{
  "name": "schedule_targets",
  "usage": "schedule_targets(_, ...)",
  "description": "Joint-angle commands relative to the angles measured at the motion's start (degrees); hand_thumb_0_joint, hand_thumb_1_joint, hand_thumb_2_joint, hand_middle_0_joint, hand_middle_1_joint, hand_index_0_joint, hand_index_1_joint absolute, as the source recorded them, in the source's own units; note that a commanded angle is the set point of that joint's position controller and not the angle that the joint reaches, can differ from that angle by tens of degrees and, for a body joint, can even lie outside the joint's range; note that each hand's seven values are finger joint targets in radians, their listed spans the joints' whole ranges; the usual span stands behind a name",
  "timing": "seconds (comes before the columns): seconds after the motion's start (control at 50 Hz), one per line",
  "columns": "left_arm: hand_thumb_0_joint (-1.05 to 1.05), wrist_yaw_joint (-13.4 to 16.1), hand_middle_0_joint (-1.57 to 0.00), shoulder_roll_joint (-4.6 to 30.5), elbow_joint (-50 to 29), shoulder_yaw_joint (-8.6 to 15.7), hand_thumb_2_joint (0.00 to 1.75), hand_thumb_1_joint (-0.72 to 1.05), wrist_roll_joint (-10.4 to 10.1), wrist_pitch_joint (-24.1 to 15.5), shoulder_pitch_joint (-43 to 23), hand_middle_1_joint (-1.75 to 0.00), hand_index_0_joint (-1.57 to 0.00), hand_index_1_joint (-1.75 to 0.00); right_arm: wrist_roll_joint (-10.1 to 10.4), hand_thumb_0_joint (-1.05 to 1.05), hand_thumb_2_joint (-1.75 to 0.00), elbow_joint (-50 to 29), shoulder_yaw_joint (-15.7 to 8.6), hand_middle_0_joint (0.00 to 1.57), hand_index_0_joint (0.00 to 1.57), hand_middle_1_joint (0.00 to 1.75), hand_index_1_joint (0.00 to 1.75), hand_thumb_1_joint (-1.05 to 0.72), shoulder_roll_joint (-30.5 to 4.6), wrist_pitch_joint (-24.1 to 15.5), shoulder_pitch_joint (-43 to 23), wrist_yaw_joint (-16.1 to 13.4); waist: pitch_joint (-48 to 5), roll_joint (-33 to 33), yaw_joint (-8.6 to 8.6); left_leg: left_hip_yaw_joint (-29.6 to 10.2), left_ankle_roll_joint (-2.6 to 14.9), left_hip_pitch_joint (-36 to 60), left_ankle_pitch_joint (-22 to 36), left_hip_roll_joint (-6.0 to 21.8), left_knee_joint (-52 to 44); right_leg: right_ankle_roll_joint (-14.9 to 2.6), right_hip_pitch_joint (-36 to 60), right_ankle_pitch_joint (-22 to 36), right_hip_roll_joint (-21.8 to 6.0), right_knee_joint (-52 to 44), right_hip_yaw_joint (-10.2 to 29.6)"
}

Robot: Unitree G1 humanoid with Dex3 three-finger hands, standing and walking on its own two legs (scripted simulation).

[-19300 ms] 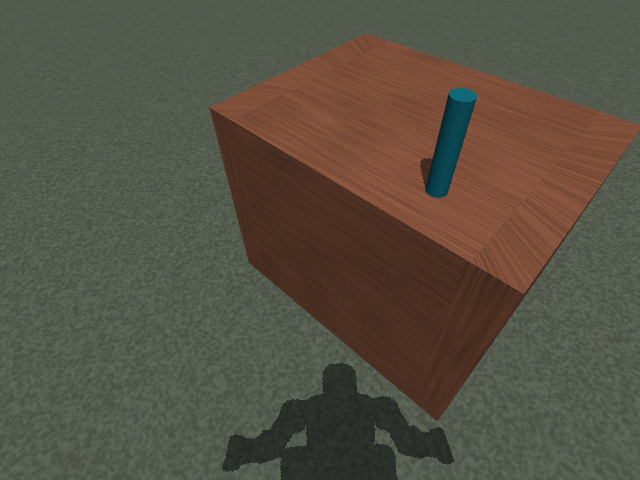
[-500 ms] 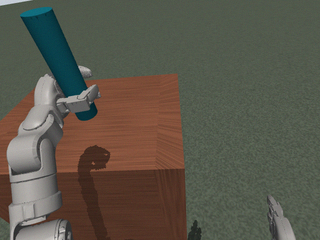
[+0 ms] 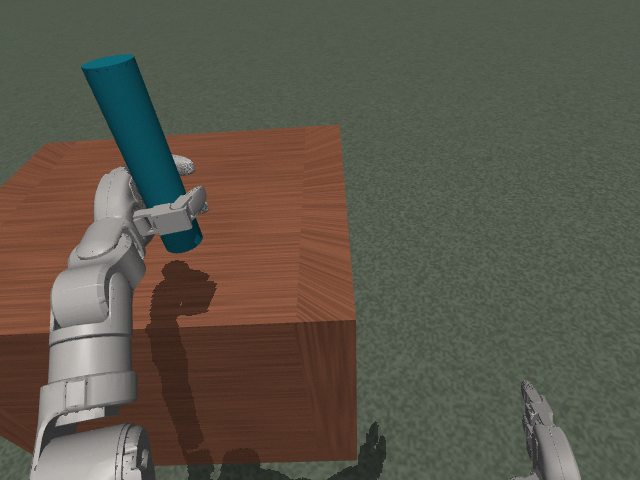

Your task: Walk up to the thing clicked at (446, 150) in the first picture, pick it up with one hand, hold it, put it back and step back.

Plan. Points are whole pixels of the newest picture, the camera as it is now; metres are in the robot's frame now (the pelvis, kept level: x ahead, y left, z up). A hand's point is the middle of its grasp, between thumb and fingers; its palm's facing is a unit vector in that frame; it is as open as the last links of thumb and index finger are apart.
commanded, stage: crouch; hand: left
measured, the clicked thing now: (152, 165) +0.40 +0.19 +0.26
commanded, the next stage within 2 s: lower in 1.06 s
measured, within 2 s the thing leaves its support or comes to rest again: neither
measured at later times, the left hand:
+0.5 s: hand (194, 210) +0.47 +0.19 +0.13, palm faces +0.17 -0.99 +0.01, open 6.3 cm
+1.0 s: hand (204, 215) +0.50 +0.19 +0.10, palm faces +0.17 -0.99 +0.01, open 6.3 cm
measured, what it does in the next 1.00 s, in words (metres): stands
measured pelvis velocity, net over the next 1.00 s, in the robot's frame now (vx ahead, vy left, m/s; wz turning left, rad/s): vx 0.02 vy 0.00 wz -0.03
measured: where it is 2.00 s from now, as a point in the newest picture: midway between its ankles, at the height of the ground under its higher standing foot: outside the picture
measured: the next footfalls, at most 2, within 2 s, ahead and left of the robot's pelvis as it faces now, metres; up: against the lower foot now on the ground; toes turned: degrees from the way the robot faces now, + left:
none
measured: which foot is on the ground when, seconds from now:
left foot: down 0.00-1.00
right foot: down 0.00-1.00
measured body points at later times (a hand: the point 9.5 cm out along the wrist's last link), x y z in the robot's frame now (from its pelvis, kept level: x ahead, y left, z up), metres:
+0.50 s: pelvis +0.01 +0.01 -0.01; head +0.03 +0.00 +0.44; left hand +0.45 +0.24 +0.14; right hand +0.15 -0.26 -0.07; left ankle +0.03 +0.12 -0.73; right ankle +0.02 -0.13 -0.73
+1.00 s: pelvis +0.02 +0.00 -0.02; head +0.09 +0.01 +0.43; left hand +0.49 +0.25 +0.10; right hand +0.17 -0.26 -0.09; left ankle +0.03 +0.12 -0.73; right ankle +0.02 -0.13 -0.73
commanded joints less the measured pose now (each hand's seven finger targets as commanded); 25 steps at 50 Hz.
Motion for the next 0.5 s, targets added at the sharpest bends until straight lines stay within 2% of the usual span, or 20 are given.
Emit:
schedule_targets(0.0,0.00,-0.4,-1.35,13.1,-8.1,3.7,1.29,0.54,0.5,-11.2,-30.5,-1.41,-1.36,-1.41,-0.2,0.00,-0.04,-9.9,-2.7,0.05,0.05,0.05,0.05,0.59,-7.2,-4.4,-2.8,-0.4,-13.5,-3.8,-1.83,1.4,1.46,6.6,2.7,-0.4,-4.3,-0.73,-1.8,5.0,1.5,-6.1,-2.4)
schedule_targets(0.08,0.00,0.4,-1.31,17.1,-7.4,4.4,1.29,0.52,1.9,-19.0,-37.5,-1.40,-1.32,-1.40,-0.4,0.00,-0.04,-12.1,-3.3,0.05,0.05,0.05,0.05,0.57,-8.4,-5.4,-4.2,-0.6,-19.5,-0.9,-2.32,0.7,0.97,8.9,6.0,0.1,-2.5,-0.95,-1.6,8.0,1.6,-4.1,-2.0)
schedule_targets(0.14,0.00,0.3,-1.34,17.6,-3.6,3.5,1.32,0.46,2.4,-23.8,-39.7,-1.43,-1.35,-1.43,-0.5,0.00,-0.05,-12.8,-1.7,0.05,0.05,0.05,0.05,0.56,-7.1,-5.7,-5.8,-0.7,-22.4,1.7,-2.27,0.6,0.73,8.4,6.9,0.3,-1.5,-1.10,-1.0,8.8,1.5,-3.3,-1.8)
schedule_targets(0.16,0.00,0.4,-1.35,18.3,-0.9,4.2,1.32,0.46,2.4,-25.0,-39.1,-1.44,-1.36,-1.44,-0.5,0.00,-0.05,-13.6,-2.5,0.05,0.05,0.05,0.05,0.56,-8.1,-5.5,-7.0,-0.9,-22.6,1.3,-2.42,0.7,0.79,7.8,7.0,0.2,-1.3,-1.04,-0.8,9.0,1.4,-3.3,-1.6)
schedule_targets(0.18,0.00,0.4,-1.37,18.2,1.2,4.2,1.33,0.46,2.3,-26.1,-38.8,-1.47,-1.39,-1.47,-0.5,0.00,-0.05,-12.8,-1.7,0.05,0.05,0.05,0.05,0.56,-7.3,-5.2,-6.5,-0.9,-21.4,1.0,-2.12,0.8,0.88,6.5,6.9,0.2,-1.1,-0.99,-0.7,8.9,1.4,-3.2,-1.6)
schedule_targets(0.22,0.00,0.2,-1.42,18.1,7.4,4.6,1.37,0.46,2.4,-27.9,-37.3,-1.51,-1.43,-1.51,-0.7,0.00,-0.05,-13.4,-1.7,0.05,0.05,0.05,0.05,0.55,-7.4,-4.7,-7.5,-0.8,-19.9,1.1,-1.89,1.0,0.76,4.8,6.2,0.3,-1.2,-1.13,-1.4,8.2,1.7,-3.1,-1.7)
schedule_targets(0.26,0.00,-0.2,-1.43,16.7,13.0,3.4,1.37,0.46,3.1,-29.7,-36.8,-1.52,-1.45,-1.52,-0.9,0.00,-0.05,-13.1,-1.4,0.05,0.05,0.05,0.05,0.56,-6.6,-4.0,-5.3,-0.5,-18.8,1.2,-2.53,1.1,0.63,3.4,6.1,0.6,-1.3,-1.30,-2.3,8.2,2.0,-2.9,-1.9)
schedule_targets(0.28,0.00,-0.5,-1.43,16.5,16.4,3.3,1.38,0.48,3.4,-30.5,-34.8,-1.51,-1.44,-1.52,-0.9,0.00,-0.05,-11.4,-1.1,0.05,0.05,0.05,0.05,0.56,-6.3,-3.5,-3.5,-0.2,-16.8,0.4,-2.32,1.0,0.67,2.0,5.9,0.8,-1.6,-1.38,-2.8,7.9,2.2,-2.8,-2.1)
schedule_targets(0.3,0.00,-0.6,-1.45,17.7,18.4,4.1,1.40,0.51,3.2,-31.3,-33.6,-1.53,-1.46,-1.54,-0.7,0.00,-0.05,-12.1,-2.3,0.05,0.05,0.05,0.05,0.56,-7.6,-3.1,-3.3,-0.2,-15.6,0.2,-2.48,1.2,0.78,1.6,5.5,0.8,-1.6,-1.38,-3.8,7.7,2.3,-3.0,-2.1)
schedule_targets(0.32,0.00,-1.1,-1.45,16.4,18.6,3.2,1.38,0.50,3.1,-32.2,-34.0,-1.53,-1.47,-1.53,-0.8,0.00,-0.05,-11.9,-2.2,0.05,0.05,0.05,0.05,0.56,-7.3,-2.8,-2.8,0.0,-15.8,-0.2,-2.66,1.3,0.89,1.1,5.4,0.8,-1.4,-1.36,-4.0,7.6,2.4,-2.9,-2.1)
schedule_targets(0.36,0.00,-1.7,-1.45,17.4,20.5,4.1,1.37,0.48,2.8,-33.7,-34.2,-1.53,-1.47,-1.52,-0.8,0.00,-0.04,-14.3,-2.3,0.05,0.05,0.05,0.05,0.57,-7.9,-2.3,-1.0,0.3,-17.4,-2.4,-3.19,1.7,1.28,0.8,6.7,0.7,-0.7,-1.02,-3.1,8.9,2.3,-2.6,-2.0)
schedule_targets(0.38,0.00,-1.9,-1.44,17.9,22.3,4.6,1.36,0.48,2.8,-34.2,-33.6,-1.52,-1.47,-1.52,-0.9,0.00,-0.04,-14.2,-3.1,0.05,0.05,0.05,0.05,0.57,-8.8,-1.9,0.6,0.3,-17.8,-2.6,-3.74,1.9,1.38,0.8,7.7,0.8,-0.2,-0.98,-3.3,10.1,2.3,-2.3,-1.7)
schedule_targets(0.4,0.00,-2.0,-1.43,18.8,22.1,5.2,1.35,0.48,2.6,-35.2,-33.9,-1.51,-1.45,-1.50,-0.9,0.00,-0.04,-14.4,-3.6,0.05,0.05,0.05,0.05,0.57,-9.5,-1.5,0.9,0.4,-17.8,-2.0,-3.57,1.8,1.32,0.8,8.9,0.9,0.1,-1.13,-3.6,11.1,2.4,-1.9,-1.7)
schedule_targets(0.44,0.00,-2.3,-1.42,18.1,21.9,4.2,1.34,0.49,3.0,-37.2,-36.5,-1.49,-1.44,-1.48,-1.0,0.00,-0.04,-15.7,-2.8,0.05,0.05,0.05,0.05,0.57,-8.4,-0.9,-0.2,0.7,-17.6,-1.2,-4.01,1.4,1.19,1.5,8.3,1.2,0.3,-1.47,-6.0,10.1,2.7,-1.3,-2.0)
schedule_targets(0.46,0.00,-2.3,-1.43,19.0,20.2,4.3,1.34,0.51,3.1,-38.4,-38.5,-1.49,-1.45,-1.49,-1.1,0.00,-0.04,-15.7,-2.0,0.05,0.05,0.05,0.05,0.57,-7.5,-0.5,0.3,0.8,-19.2,-0.8,-4.02,1.4,1.29,1.6,8.1,1.2,0.6,-1.37,-5.5,10.0,2.6,-1.1,-1.8)
schedule_targets(0.48,0.00,-2.3,-1.43,19.4,14.7,4.2,1.34,0.51,2.9,-39.9,-43.2,-1.49,-1.45,-1.49,-1.1,0.00,-0.04,-17.9,-1.9,0.05,0.05,0.05,0.05,0.56,-7.3,-0.5,-2.5,0.8,-23.6,1.0,-2.92,1.4,1.16,2.7,9.7,1.1,1.1,-1.45,-3.8,11.2,2.4,-0.3,-1.7)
